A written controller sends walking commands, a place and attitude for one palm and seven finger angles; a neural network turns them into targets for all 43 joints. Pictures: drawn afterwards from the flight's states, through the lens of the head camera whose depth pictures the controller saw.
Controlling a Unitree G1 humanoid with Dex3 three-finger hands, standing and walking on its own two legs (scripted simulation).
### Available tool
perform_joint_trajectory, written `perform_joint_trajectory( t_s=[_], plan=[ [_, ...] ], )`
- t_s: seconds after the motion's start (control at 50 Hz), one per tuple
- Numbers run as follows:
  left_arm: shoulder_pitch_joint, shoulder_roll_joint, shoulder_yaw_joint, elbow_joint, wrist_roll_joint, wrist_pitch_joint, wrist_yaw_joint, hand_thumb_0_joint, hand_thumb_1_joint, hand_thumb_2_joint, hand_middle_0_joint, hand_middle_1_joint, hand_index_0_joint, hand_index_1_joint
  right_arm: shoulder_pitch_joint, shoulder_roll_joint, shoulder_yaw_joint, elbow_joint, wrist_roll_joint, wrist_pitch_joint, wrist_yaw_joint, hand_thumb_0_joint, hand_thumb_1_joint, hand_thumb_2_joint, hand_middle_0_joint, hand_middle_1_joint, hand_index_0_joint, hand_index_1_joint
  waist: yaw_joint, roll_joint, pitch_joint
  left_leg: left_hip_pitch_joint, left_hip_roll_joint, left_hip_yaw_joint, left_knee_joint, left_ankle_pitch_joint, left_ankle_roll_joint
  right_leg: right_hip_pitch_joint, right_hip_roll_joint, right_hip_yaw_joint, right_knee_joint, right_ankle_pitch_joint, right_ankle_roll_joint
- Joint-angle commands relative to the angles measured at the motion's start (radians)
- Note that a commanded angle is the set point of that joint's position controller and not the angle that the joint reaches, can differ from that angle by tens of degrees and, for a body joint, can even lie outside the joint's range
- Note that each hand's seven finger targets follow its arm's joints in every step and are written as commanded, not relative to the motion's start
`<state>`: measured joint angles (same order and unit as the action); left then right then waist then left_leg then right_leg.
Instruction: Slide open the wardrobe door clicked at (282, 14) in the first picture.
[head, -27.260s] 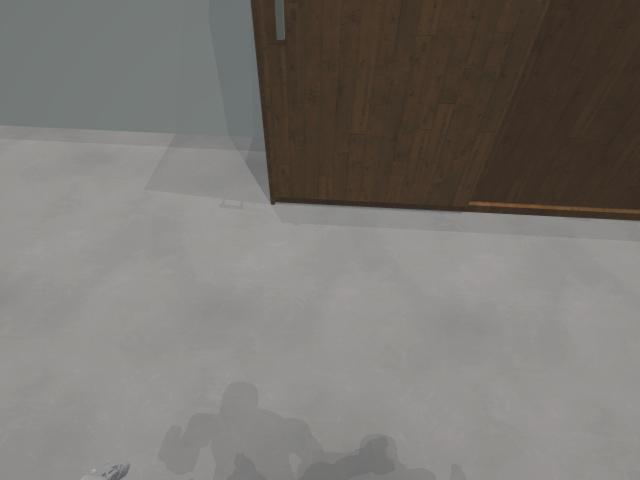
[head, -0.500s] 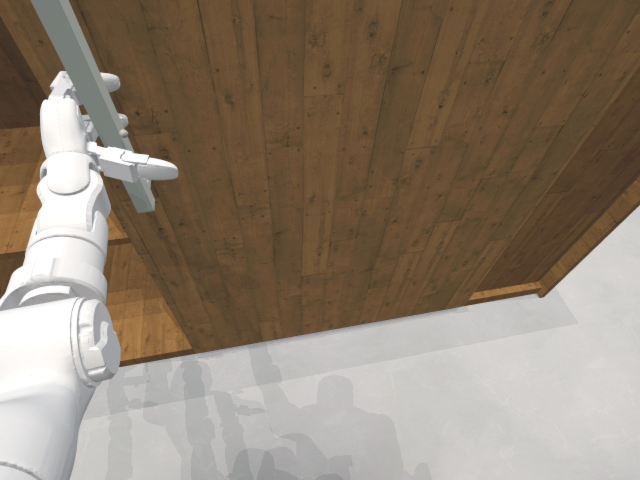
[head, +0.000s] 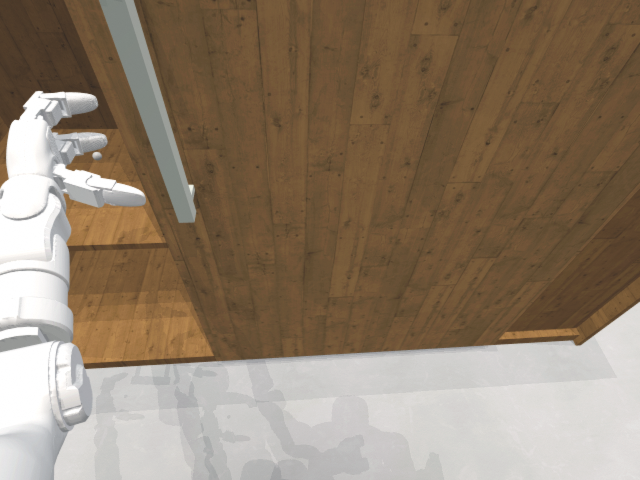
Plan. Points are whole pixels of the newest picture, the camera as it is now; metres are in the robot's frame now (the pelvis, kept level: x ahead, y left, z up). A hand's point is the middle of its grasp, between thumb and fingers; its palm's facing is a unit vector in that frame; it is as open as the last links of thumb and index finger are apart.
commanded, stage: slip the hand off the handle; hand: left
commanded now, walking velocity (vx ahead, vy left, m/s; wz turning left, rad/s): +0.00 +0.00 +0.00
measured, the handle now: (163, 122) +0.52 +0.22 +0.17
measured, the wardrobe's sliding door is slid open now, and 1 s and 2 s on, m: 0.56 0.56 0.56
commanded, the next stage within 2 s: draw the hand back to the body in 0.70 s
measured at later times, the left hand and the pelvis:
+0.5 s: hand (86, 204) +0.37 +0.26 +0.16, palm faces +0.30 -0.94 -0.14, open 14.7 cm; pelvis +0.00 -0.01 +0.00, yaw -1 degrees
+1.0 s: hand (80, 237) +0.31 +0.24 +0.18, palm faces +0.13 -0.99 -0.02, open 14.7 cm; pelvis -0.02 -0.02 +0.00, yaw +1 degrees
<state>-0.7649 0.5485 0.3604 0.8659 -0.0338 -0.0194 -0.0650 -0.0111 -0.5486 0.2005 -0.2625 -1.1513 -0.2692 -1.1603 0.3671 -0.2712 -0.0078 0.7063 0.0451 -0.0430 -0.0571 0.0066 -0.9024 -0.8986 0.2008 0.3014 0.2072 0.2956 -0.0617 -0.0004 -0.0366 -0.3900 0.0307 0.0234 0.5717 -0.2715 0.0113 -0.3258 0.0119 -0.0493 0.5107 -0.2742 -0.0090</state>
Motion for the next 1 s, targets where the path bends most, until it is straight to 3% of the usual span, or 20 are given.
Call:
perform_joint_trajectory(
  t_s=[0.0, 0.04, 0.14, 0.18, 0.22, 0.28, 0.32, 0.42, 0.44, 0.48, 0.58, 0.66, 0.72, 0.8, 0.82, 0.84, 0.88, 0.92, 0.94, 0.98],
  plan=[
    [-0.485, 0.210, -0.015, -0.223, -0.029, -0.062, -0.044, 0.000, -0.550, 0.200, -0.250, -1.150, -0.250, -1.150, 0.051, -0.162, -0.054, -0.079, 0.004, -0.037, -0.020, 0.000, -0.900, -0.900, 0.200, 0.300, 0.200, 0.300, -0.043, 0.096, -0.276, 0.223, -0.023, -0.032, -0.046, 0.265, 0.035, 0.015, 0.025, 0.033, -0.054, 0.274, -0.014],
    [-0.452, 0.197, -0.025, -0.268, -0.030, -0.074, -0.047, 0.000, -0.550, 0.200, -0.250, -1.150, -0.250, -1.150, 0.042, -0.159, -0.055, -0.084, 0.004, -0.046, -0.019, 0.000, -0.900, -0.900, 0.200, 0.300, 0.200, 0.300, -0.037, 0.134, -0.303, 0.248, -0.022, -0.036, -0.039, 0.284, 0.032, 0.012, 0.024, 0.032, -0.047, 0.276, -0.016],
    [-0.304, 0.219, 0.040, -0.349, -0.064, -0.072, -0.037, 0.000, -0.550, 0.200, -0.250, -1.150, -0.250, -1.150, 0.010, -0.161, -0.056, -0.110, 0.007, -0.055, -0.020, 0.000, -0.900, -0.900, 0.200, 0.300, 0.200, 0.300, 0.013, 0.088, -0.346, 0.237, -0.021, -0.035, -0.043, 0.306, 0.032, 0.075, 0.024, 0.030, -0.038, 0.303, -0.016],
    [-0.243, 0.221, 0.060, -0.359, -0.071, -0.054, -0.028, 0.000, -0.550, 0.200, -0.250, -1.150, -0.250, -1.150, -0.009, -0.157, -0.050, -0.120, 0.011, -0.055, -0.021, 0.000, -0.900, -0.900, 0.200, 0.300, 0.200, 0.300, 0.027, 0.048, -0.314, 0.204, -0.022, -0.028, -0.054, 0.293, 0.034, 0.099, 0.023, 0.028, -0.038, 0.312, -0.013],
    [-0.211, 0.291, 0.126, -0.407, -0.069, -0.047, -0.012, 0.000, -0.550, 0.200, -0.250, -1.150, -0.250, -1.150, -0.023, -0.159, -0.047, -0.129, 0.008, -0.056, -0.026, 0.000, -0.900, -0.900, 0.200, 0.300, 0.200, 0.300, 0.044, 0.043, -0.309, 0.185, -0.022, -0.023, -0.058, 0.293, 0.036, 0.131, 0.020, 0.032, -0.034, 0.319, -0.013],
    [-0.099, 0.246, 0.118, -0.537, -0.059, -0.037, 0.009, 0.000, -0.550, 0.200, -0.250, -1.150, -0.250, -1.150, -0.067, -0.139, -0.044, -0.158, 0.006, -0.062, -0.024, 0.000, -0.900, -0.900, 0.200, 0.300, 0.200, 0.300, 0.068, 0.092, -0.328, 0.216, -0.021, -0.009, -0.063, 0.344, 0.034, 0.157, 0.022, 0.034, -0.025, 0.361, -0.013],
    [-0.063, 0.251, 0.126, -0.614, -0.060, -0.034, 0.015, 0.000, -0.550, 0.200, -0.250, -1.150, -0.250, -1.150, -0.083, -0.136, -0.042, -0.163, 0.006, -0.064, -0.029, 0.000, -0.900, -0.900, 0.200, 0.300, 0.200, 0.300, 0.067, 0.089, -0.321, 0.227, -0.016, -0.010, -0.062, 0.369, 0.035, 0.165, 0.025, 0.030, -0.024, 0.366, -0.012],
    [0.001, 0.144, 0.052, -0.701, -0.096, 0.022, -0.006, 0.000, -0.550, 0.200, -0.250, -1.150, -0.250, -1.150, -0.137, -0.130, -0.035, -0.168, 0.016, -0.077, -0.045, 0.000, -0.900, -0.900, 0.200, 0.300, 0.200, 0.300, 0.049, 0.068, -0.245, 0.242, -0.014, -0.008, -0.082, 0.295, 0.035, 0.133, 0.026, 0.026, -0.055, 0.308, -0.008],
    [0.010, 0.151, 0.059, -0.718, -0.102, 0.037, -0.010, 0.000, -0.550, 0.200, -0.250, -1.150, -0.250, -1.150, -0.146, -0.129, -0.034, -0.167, 0.019, -0.080, -0.048, 0.000, -0.900, -0.900, 0.200, 0.300, 0.200, 0.300, 0.058, 0.087, -0.245, 0.243, -0.016, -0.010, -0.088, 0.284, 0.032, 0.134, 0.023, 0.027, -0.060, 0.300, -0.009],
    [0.054, 0.142, 0.060, -0.706, -0.113, 0.070, -0.019, 0.000, -0.550, 0.200, -0.250, -1.150, -0.250, -1.150, -0.164, -0.129, -0.029, -0.162, 0.022, -0.081, -0.057, 0.000, -0.900, -0.900, 0.200, 0.300, 0.200, 0.300, 0.056, 0.050, -0.212, 0.232, -0.018, -0.010, -0.098, 0.238, 0.032, 0.122, 0.021, 0.026, -0.073, 0.262, -0.006],
    [0.073, 0.056, -0.016, -0.807, -0.118, 0.088, -0.016, 0.000, -0.550, 0.200, -0.250, -1.150, -0.250, -1.150, -0.216, -0.114, -0.014, -0.170, 0.026, -0.103, -0.065, 0.000, -0.900, -0.900, 0.200, 0.300, 0.200, 0.300, 0.058, 0.092, -0.179, 0.261, -0.022, -0.021, -0.116, 0.194, 0.026, 0.099, 0.019, 0.019, -0.094, 0.186, -0.012],
    [0.115, 0.034, -0.023, -0.846, -0.123, 0.078, -0.001, 0.000, -0.550, 0.200, -0.250, -1.150, -0.250, -1.150, -0.247, -0.108, -0.006, -0.169, 0.022, -0.121, -0.070, 0.000, -0.900, -0.900, 0.200, 0.300, 0.200, 0.300, 0.070, 0.039, -0.173, 0.267, -0.023, -0.029, -0.127, 0.166, 0.026, 0.109, 0.017, 0.017, -0.104, 0.152, -0.010],
    [0.067, 0.112, 0.037, -0.803, -0.119, 0.086, 0.015, 0.000, -0.550, 0.200, -0.250, -1.150, -0.250, -1.150, -0.264, -0.114, 0.006, -0.147, 0.019, -0.121, -0.081, 0.000, -0.900, -0.900, 0.200, 0.300, 0.200, 0.300, 0.061, 0.014, -0.119, 0.235, -0.027, -0.022, -0.136, 0.087, 0.028, 0.093, 0.009, 0.032, -0.133, 0.063, -0.002],
    [-0.004, 0.093, 0.010, -0.779, -0.101, 0.084, 0.024, 0.000, -0.550, 0.200, -0.250, -1.150, -0.250, -1.150, -0.285, -0.100, 0.017, -0.140, 0.011, -0.130, -0.087, 0.000, -0.900, -0.900, 0.200, 0.300, 0.200, 0.300, 0.061, 0.050, -0.120, 0.238, -0.034, -0.015, -0.146, 0.056, 0.026, 0.096, -0.001, 0.048, -0.154, 0.019, -0.002],
    [-0.022, 0.036, -0.006, -0.756, -0.254, 0.088, -0.095, 0.000, -0.550, 0.200, -0.250, -1.150, -0.250, -1.150, -0.286, -0.121, 0.016, -0.131, 0.030, -0.134, -0.098, 0.000, -0.900, -0.900, 0.200, 0.300, 0.200, 0.300, 0.041, 0.004, -0.174, 0.280, -0.041, -0.024, -0.145, 0.067, 0.032, 0.159, 0.000, 0.058, -0.160, 0.060, -0.011],
    [-0.035, 0.099, 0.023, -0.782, -0.279, 0.087, -0.162, 0.000, -0.550, 0.200, -0.250, -1.150, -0.250, -1.150, -0.302, -0.118, 0.019, -0.143, 0.037, -0.144, -0.108, 0.000, -0.900, -0.900, 0.200, 0.300, 0.200, 0.300, 0.061, 0.045, -0.188, 0.293, -0.038, -0.021, -0.139, 0.091, 0.034, 0.185, -0.007, 0.064, -0.154, 0.104, -0.012],
    [0.009, 0.157, 0.065, -0.775, -0.286, 0.091, -0.226, 0.000, -0.550, 0.200, -0.250, -1.150, -0.250, -1.150, -0.312, -0.111, 0.026, -0.161, 0.036, -0.158, -0.115, 0.000, -0.900, -0.900, 0.200, 0.300, 0.200, 0.300, 0.085, 0.109, -0.202, 0.294, -0.044, -0.021, -0.137, 0.130, 0.033, 0.209, -0.013, 0.070, -0.142, 0.158, -0.015],
    [0.109, 0.151, 0.071, -0.751, -0.252, 0.103, -0.216, 0.000, -0.550, 0.200, -0.250, -1.150, -0.250, -1.150, -0.301, -0.104, 0.030, -0.174, 0.035, -0.165, -0.106, 0.000, -0.900, -0.900, 0.200, 0.300, 0.200, 0.300, 0.099, 0.136, -0.174, 0.272, -0.041, -0.023, -0.144, 0.134, 0.025, 0.187, -0.007, 0.053, -0.137, 0.148, -0.015],
    [0.155, 0.103, 0.045, -0.741, -0.250, 0.114, -0.206, 0.000, -0.550, 0.200, -0.250, -1.150, -0.250, -1.150, -0.303, -0.096, 0.033, -0.182, 0.038, -0.168, -0.100, 0.000, -0.900, -0.900, 0.200, 0.300, 0.200, 0.300, 0.097, 0.123, -0.117, 0.252, -0.039, -0.022, -0.152, 0.119, 0.024, 0.163, -0.007, 0.046, -0.143, 0.131, -0.014],
    [0.294, 0.098, 0.087, -0.741, -0.262, 0.138, -0.188, 0.000, -0.550, 0.200, -0.250, -1.150, -0.250, -1.150, -0.301, -0.104, 0.024, -0.200, 0.040, -0.171, -0.084, 0.000, -0.900, -0.900, 0.200, 0.300, 0.200, 0.300, 0.119, 0.040, -0.108, 0.229, -0.034, -0.027, -0.159, 0.118, 0.022, 0.173, -0.004, 0.033, -0.136, 0.131, -0.012]
  ],
)
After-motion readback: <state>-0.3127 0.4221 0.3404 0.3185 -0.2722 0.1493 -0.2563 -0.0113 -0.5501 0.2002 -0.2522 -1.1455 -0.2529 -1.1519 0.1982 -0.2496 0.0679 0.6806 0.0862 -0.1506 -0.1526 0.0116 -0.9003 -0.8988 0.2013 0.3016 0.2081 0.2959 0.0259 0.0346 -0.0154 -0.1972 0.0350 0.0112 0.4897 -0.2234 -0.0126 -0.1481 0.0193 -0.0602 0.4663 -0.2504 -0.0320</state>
